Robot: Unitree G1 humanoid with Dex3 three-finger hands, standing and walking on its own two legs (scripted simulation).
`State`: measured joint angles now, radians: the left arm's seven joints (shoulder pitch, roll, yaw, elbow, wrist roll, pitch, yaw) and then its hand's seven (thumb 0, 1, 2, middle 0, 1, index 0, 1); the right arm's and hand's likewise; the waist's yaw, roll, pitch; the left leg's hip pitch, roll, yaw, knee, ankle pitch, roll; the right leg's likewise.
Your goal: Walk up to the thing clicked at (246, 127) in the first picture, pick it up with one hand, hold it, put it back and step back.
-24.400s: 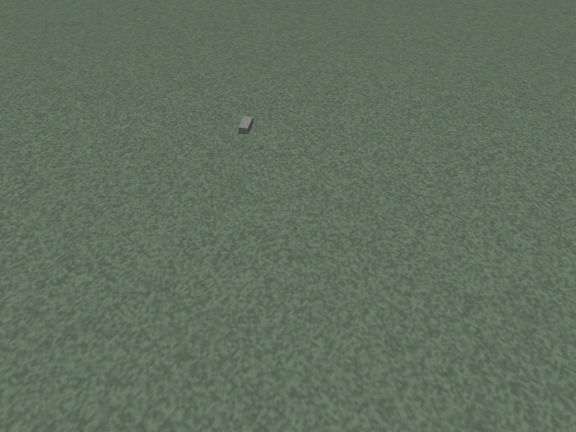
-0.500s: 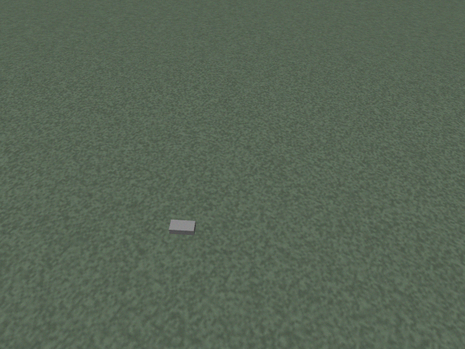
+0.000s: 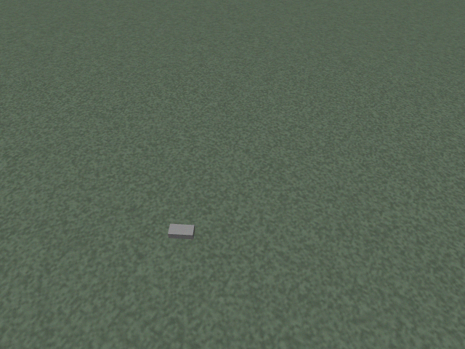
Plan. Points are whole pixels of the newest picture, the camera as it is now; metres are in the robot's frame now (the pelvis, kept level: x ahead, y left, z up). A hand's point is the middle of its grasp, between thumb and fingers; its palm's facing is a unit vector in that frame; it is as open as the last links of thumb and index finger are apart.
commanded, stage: walk up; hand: left
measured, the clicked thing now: (181, 231) +0.78 +0.25 -0.76
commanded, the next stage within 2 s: none
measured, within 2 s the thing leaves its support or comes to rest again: neither
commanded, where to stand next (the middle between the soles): +0.39 +0.01 m, yaw -1 degrees
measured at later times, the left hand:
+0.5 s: hand (73, 342) +0.18 +0.31 -0.15, palm faces -0.09 -0.93 -0.35, open 7.4 cm
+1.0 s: hand (104, 262) +0.35 +0.31 -0.17, palm faces -0.04 -0.93 -0.35, open 7.4 cm
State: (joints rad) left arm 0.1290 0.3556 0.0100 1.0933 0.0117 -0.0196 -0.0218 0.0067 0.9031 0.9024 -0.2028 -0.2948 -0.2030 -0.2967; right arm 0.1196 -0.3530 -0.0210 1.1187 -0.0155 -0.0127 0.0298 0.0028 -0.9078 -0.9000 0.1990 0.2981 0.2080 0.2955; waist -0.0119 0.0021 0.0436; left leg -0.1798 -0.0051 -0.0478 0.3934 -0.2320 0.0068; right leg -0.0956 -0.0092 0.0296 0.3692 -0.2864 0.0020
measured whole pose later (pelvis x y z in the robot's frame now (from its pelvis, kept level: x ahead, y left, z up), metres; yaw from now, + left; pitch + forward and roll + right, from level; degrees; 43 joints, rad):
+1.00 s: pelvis +0.28 +0.04 -0.03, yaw -1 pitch -3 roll -1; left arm 0.30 0.41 0.04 0.83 0.00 -0.02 -0.03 0.01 0.90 0.90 -0.20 -0.30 -0.21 -0.30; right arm 0.31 -0.41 -0.06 0.87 -0.03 -0.06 0.03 0.00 -0.91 -0.90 0.20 0.30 0.21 0.30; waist 0.02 -0.02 0.08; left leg -0.38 0.04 0.04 0.62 -0.18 0.00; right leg -0.26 -0.04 -0.02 0.71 -0.41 -0.01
